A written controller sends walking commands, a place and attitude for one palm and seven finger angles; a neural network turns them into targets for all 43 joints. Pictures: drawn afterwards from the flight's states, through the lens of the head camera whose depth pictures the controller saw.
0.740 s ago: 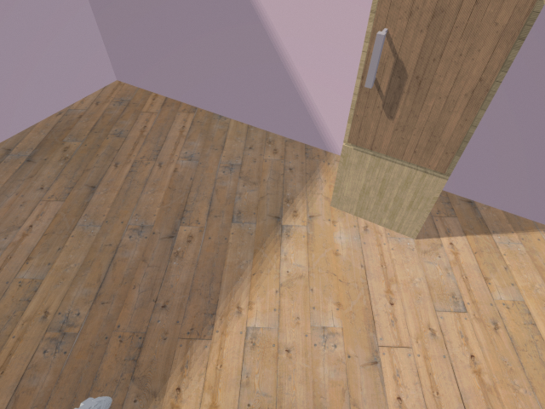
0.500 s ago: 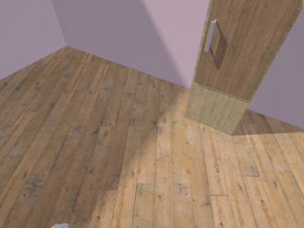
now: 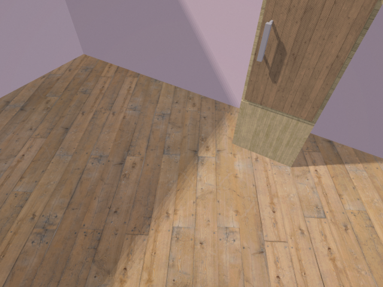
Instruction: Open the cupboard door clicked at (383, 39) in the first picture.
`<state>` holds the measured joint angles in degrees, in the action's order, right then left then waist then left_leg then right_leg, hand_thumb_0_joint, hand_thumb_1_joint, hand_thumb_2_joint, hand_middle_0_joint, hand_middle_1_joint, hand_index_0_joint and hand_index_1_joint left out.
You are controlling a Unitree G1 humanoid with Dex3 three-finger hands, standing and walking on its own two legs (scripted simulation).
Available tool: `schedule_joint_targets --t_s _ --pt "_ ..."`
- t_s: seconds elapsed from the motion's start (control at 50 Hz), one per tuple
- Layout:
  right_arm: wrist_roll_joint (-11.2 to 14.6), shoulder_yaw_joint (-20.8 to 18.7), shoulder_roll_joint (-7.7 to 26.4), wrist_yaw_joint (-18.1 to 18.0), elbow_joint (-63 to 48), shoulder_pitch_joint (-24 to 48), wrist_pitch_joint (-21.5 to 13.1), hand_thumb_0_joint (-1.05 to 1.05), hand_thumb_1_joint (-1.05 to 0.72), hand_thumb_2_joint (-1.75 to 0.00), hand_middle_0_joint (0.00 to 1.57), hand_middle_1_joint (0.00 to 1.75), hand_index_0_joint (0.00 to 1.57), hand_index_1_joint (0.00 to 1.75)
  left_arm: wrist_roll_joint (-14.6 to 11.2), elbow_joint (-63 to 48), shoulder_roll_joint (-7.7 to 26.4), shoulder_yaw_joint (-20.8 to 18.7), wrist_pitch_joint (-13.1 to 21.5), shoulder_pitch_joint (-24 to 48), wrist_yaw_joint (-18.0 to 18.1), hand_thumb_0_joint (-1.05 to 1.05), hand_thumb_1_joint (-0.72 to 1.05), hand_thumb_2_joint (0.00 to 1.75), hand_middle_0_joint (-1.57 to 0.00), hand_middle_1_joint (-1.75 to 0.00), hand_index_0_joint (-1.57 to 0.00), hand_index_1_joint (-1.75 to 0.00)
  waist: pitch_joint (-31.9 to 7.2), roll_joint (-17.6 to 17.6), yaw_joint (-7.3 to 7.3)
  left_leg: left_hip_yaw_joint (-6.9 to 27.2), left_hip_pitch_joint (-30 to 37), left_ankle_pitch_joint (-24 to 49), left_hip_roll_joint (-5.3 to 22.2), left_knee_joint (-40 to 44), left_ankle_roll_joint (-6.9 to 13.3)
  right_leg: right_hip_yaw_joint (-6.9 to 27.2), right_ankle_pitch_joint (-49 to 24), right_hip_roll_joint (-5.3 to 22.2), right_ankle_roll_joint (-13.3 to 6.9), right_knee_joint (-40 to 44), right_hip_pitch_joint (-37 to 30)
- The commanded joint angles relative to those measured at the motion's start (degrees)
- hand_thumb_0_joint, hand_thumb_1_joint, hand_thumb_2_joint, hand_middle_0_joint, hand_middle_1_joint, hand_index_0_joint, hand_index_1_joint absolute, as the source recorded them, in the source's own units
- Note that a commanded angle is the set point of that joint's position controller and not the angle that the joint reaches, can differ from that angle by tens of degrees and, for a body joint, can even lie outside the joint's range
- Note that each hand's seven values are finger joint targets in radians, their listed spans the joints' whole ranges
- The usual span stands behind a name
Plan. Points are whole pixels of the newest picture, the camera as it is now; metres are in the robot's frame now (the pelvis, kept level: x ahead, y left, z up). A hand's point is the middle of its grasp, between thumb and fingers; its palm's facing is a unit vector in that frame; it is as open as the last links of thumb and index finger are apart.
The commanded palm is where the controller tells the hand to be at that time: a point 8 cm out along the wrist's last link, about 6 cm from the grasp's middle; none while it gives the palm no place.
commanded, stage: stand and wait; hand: left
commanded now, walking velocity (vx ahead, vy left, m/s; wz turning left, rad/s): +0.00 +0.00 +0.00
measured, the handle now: (265, 41) +1.13 -0.28 +0.01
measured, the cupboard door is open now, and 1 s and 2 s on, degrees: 0 0 0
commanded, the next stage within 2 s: look at it before walking up in 0.08 s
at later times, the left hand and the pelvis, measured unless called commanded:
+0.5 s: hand out of the picture +0.08 +0.24 -0.16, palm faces -0.04 -0.94 -0.33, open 7.4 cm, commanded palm none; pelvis +0.00 +0.00 +0.00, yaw +0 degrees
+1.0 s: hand out of the picture +0.06 +0.22 -0.17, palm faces -0.07 -0.96 -0.28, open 7.4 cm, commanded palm none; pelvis +0.02 +0.00 +0.00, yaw -4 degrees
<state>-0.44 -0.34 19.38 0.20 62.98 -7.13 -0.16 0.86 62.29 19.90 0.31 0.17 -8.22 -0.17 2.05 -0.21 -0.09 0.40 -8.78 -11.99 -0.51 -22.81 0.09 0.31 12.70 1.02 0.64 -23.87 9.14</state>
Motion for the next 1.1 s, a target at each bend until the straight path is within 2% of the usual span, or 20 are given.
schedule_joint_targets --t_s 0.0,0.08,0.3,0.44,0.52,0.78,0.8,0.82,0.84,0.86,0.9,0.94,0.96,0.98,1.0,1.02,1.04,1.06,1.08 --pt "-0.15 -2.06 11.87 -0.82 -3.47 3.36 -1.83 0.00 -0.90 -0.90 0.20 0.30 0.20 0.30 -0.30 -3.79 11.43 -2.24 1.22 2.99 0.76 0.00 0.90 0.90 -0.20 -0.30 -0.20 -0.30 -3.41 -0.28 0.19 5.93 0.08 5.83 6.97 4.37 1.69 5.68 -4.12 5.93 -2.45 4.95 0.11" --pt "-0.15 -2.08 11.85 -0.82 -3.29 3.37 -1.84 0.00 -0.90 -0.90 0.20 0.30 0.20 0.30 -0.32 -3.69 11.43 -2.24 1.31 3.01 0.82 0.00 0.90 0.90 -0.20 -0.30 -0.20 -0.30 -4.20 -0.16 0.12 5.67 0.94 6.90 7.06 4.30 1.56 5.70 -5.71 6.01 -2.47 4.91 -0.32" --pt "-0.12 -2.01 11.80 -0.84 -2.96 3.62 -1.80 0.00 -0.90 -0.90 0.20 0.30 0.20 0.30 -0.25 -3.45 11.33 -2.20 1.30 2.99 0.79 0.00 0.90 0.90 -0.20 -0.30 -0.20 -0.30 -2.75 0.02 0.19 5.57 0.83 6.46 7.06 4.85 1.44 5.98 -5.39 5.91 -2.36 5.77 0.32" --pt "-0.02 -2.06 11.69 -0.81 -2.96 3.36 -1.70 0.00 -0.90 -0.90 0.20 0.30 0.20 0.30 -0.21 -3.46 11.38 -2.26 1.50 2.83 0.85 0.00 0.90 0.90 -0.20 -0.30 -0.20 -0.30 -3.74 -0.88 0.07 5.37 1.68 7.39 7.11 4.45 1.31 6.16 -7.05 6.02 -2.45 6.01 -0.35" --pt "-0.05 -2.02 11.81 -0.84 -2.88 3.47 -1.78 0.00 -0.90 -0.90 0.20 0.30 0.20 0.30 -0.25 -3.34 11.34 -2.18 1.39 3.03 0.79 0.00 0.90 0.90 -0.20 -0.30 -0.20 -0.30 -3.42 0.33 0.07 5.42 1.52 7.27 7.20 5.01 1.31 6.03 -6.86 5.98 -2.39 6.03 -0.46" --pt "-0.02 -1.97 11.95 -0.92 -2.68 3.59 -1.85 0.00 -0.90 -0.90 0.20 0.30 0.20 0.30 -0.25 -3.12 11.38 -2.20 1.42 2.65 0.87 0.00 0.90 0.90 -0.20 -0.30 -0.20 -0.30 -4.02 0.05 0.16 5.32 2.78 9.71 7.41 5.16 1.30 5.67 -9.62 6.07 -2.30 5.88 -1.39" --pt "-0.26 -1.00 8.06 -0.82 -1.85 2.01 -1.44 0.00 -0.90 -0.90 0.20 0.30 0.20 0.30 -0.38 -2.20 7.44 -1.44 0.92 0.78 0.98 0.00 0.90 0.90 -0.20 -0.30 -0.20 -0.30 -4.77 -0.29 0.14 4.18 3.33 7.40 7.53 4.63 0.69 5.69 -7.25 5.89 -1.84 5.96 -1.28" --pt "-0.49 -0.34 4.81 -0.68 -1.16 -0.24 -0.89 0.00 -0.90 -0.90 0.20 0.30 0.20 0.30 -0.26 -1.53 4.39 -0.84 0.18 -1.16 1.02 0.00 0.90 0.90 -0.20 -0.30 -0.20 -0.30 -4.33 -0.20 0.09 3.24 2.85 2.39 7.19 3.94 0.10 5.86 -1.47 5.31 -1.56 5.38 -0.47" --pt "-0.66 -0.44 4.51 -0.56 -1.11 -1.44 -0.49 0.00 -0.90 -0.90 0.20 0.30 0.20 0.30 -0.08 -1.41 4.17 -0.88 -0.31 -2.58 0.82 0.00 0.90 0.90 -0.20 -0.30 -0.20 -0.30 -3.44 -0.52 0.37 2.92 2.32 -4.52 7.03 3.34 0.18 6.59 5.92 4.83 -1.77 5.51 1.22" --pt "-0.85 -0.74 4.97 -0.48 -1.21 -1.68 -0.24 0.00 -0.90 -0.90 0.20 0.30 0.20 0.30 0.10 -1.69 4.49 -1.13 -0.71 -2.70 0.45 0.00 0.90 0.90 -0.20 -0.30 -0.20 -0.30 -0.75 -0.64 0.15 2.92 0.56 -11.30 6.93 3.96 0.39 7.36 11.92 4.16 -2.20 5.60 3.93" --pt "-1.08 -1.46 6.20 -0.38 -1.95 -2.49 -0.02 0.00 -0.90 -0.90 0.20 0.30 0.20 0.30 0.39 -2.89 4.83 -1.81 -1.11 -3.46 -0.29 0.00 0.90 0.90 -0.20 -0.30 -0.20 -0.30 3.77 0.99 0.18 4.08 -2.41 -21.53 8.00 5.66 1.29 7.52 18.51 2.42 -2.79 3.80 8.62" --pt "-1.03 -2.29 7.53 -0.39 -2.75 -4.08 -0.09 0.00 -0.90 -0.90 0.20 0.30 0.20 0.30 0.57 -4.10 4.17 -2.28 -0.98 -4.41 -0.77 0.00 0.90 0.90 -0.20 -0.30 -0.20 -0.30 5.52 3.05 -0.19 6.88 -2.37 -26.65 10.45 6.80 3.05 6.39 19.31 0.20 -3.03 -1.10 12.66" --pt "-0.99 -2.74 8.06 -0.53 -2.98 -5.27 -0.36 0.00 -0.90 -0.90 0.20 0.30 0.20 0.30 0.56 -4.81 3.15 -2.48 -0.76 -4.81 -1.00 0.00 0.90 0.90 -0.20 -0.30 -0.20 -0.30 6.23 5.29 -0.49 9.42 -1.49 -28.13 12.78 8.46 4.58 4.63 17.44 -1.21 -2.85 -5.68 14.97" --pt "-0.88 -3.28 8.88 -0.67 -3.19 -6.36 -0.63 0.00 -0.90 -0.90 0.20 0.30 0.20 0.30 0.52 -5.45 1.79 -2.56 -0.46 -5.46 -1.21 0.00 0.90 0.90 -0.20 -0.30 -0.20 -0.30 6.62 7.68 -0.58 12.21 -0.62 -28.36 15.98 10.18 6.34 1.40 13.56 -2.52 -2.40 -11.15 16.52" --pt "-0.78 -3.75 9.12 -0.78 -3.39 -7.22 -1.03 0.00 -0.90 -0.90 0.20 0.30 0.20 0.30 0.48 -6.05 0.43 -2.59 -0.16 -5.10 -1.39 0.00 0.90 0.90 -0.20 -0.30 -0.20 -0.30 6.22 8.99 -0.75 13.46 0.85 -25.31 18.80 11.08 8.10 -1.09 11.60 -1.98 -1.95 -15.61 17.78" --pt "-0.80 -3.91 8.55 -0.82 -3.41 -8.24 -1.43 0.00 -0.90 -0.90 0.20 0.30 0.20 0.30 0.53 -6.82 -0.41 -2.75 0.10 -4.33 -1.52 0.00 0.90 0.90 -0.20 -0.30 -0.20 -0.30 5.85 9.40 -1.27 12.97 2.43 -20.57 19.84 10.90 9.20 -1.24 12.93 -0.73 -1.72 -17.57 19.11" --pt "-0.80 -3.95 7.96 -0.79 -3.56 -8.62 -1.70 0.00 -0.90 -0.90 0.20 0.30 0.20 0.30 0.46 -7.34 -0.61 -2.85 0.42 -4.50 -1.65 0.00 0.90 0.90 -0.20 -0.30 -0.20 -0.30 5.29 9.26 -1.02 11.43 3.55 -16.17 19.99 9.54 9.41 -1.37 13.75 0.21 -1.70 -17.26 19.34" --pt "-0.84 -3.93 6.97 -0.84 -3.66 -8.13 -1.89 0.00 -0.90 -0.90 0.20 0.30 0.20 0.30 0.45 -7.31 -1.33 -3.07 0.83 -5.68 -1.72 0.00 0.90 0.90 -0.20 -0.30 -0.20 -0.30 4.94 8.57 -0.29 8.28 2.14 -11.28 19.54 6.68 8.69 -1.98 13.38 0.93 -1.65 -14.66 16.30" --pt "-0.88 -3.75 5.90 -0.87 -3.90 -6.78 -1.91 0.00 -0.90 -0.90 0.20 0.30 0.20 0.30 0.52 -6.06 -2.08 -3.37 1.14 -9.36 -1.74 0.00 0.90 0.90 -0.20 -0.30 -0.20 -0.30 3.85 6.96 1.75 3.50 -1.66 -7.70 17.39 1.12 6.68 -3.15 10.38 0.67 -1.83 -9.45 8.82"
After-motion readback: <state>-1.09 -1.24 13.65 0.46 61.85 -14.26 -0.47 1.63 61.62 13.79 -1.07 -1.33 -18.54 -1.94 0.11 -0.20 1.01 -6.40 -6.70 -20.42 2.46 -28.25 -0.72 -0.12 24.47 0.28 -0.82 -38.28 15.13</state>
